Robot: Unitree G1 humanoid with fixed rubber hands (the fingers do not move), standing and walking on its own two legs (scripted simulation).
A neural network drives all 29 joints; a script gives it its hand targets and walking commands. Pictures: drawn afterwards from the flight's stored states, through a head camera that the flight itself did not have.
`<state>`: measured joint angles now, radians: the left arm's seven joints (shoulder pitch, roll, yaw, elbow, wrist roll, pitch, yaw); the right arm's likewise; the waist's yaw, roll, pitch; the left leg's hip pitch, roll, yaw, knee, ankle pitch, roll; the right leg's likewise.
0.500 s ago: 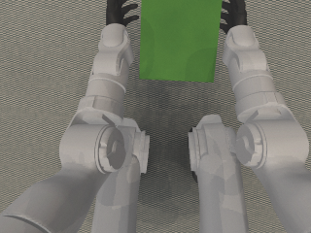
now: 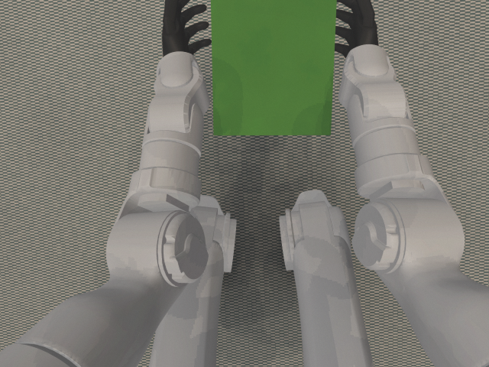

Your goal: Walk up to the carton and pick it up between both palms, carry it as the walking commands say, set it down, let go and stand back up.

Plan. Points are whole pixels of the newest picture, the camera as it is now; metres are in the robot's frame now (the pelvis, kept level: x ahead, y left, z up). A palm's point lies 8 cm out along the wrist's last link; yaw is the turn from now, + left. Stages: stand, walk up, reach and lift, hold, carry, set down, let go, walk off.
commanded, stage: reach and lift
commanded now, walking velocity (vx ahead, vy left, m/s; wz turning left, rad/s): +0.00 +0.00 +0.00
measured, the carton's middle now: (265, 82) +0.50 -0.03 -0.20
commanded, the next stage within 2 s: none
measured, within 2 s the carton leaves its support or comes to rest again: neither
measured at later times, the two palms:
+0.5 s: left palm (165, 44) +0.51 +0.08 -0.04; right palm (376, 39) +0.50 -0.16 -0.06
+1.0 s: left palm (138, 33) +0.49 +0.08 +0.03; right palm (408, 24) +0.48 -0.15 +0.02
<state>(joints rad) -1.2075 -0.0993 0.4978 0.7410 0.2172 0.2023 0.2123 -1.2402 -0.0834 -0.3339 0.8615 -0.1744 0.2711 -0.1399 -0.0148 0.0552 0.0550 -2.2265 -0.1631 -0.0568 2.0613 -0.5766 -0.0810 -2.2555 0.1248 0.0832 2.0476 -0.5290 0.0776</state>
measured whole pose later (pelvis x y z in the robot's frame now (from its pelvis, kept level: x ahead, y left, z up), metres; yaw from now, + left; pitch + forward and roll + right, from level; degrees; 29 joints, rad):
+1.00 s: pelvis +0.01 +0.00 +0.09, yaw +0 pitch +39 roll +1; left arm -1.02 -0.17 0.51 0.68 0.26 0.24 0.19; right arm -1.05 0.03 -0.40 0.77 -0.26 0.31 -0.13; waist -0.01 0.04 -0.08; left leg -1.91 -0.18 -0.09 1.78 -0.55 -0.08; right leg -1.94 0.14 0.11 1.77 -0.51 0.07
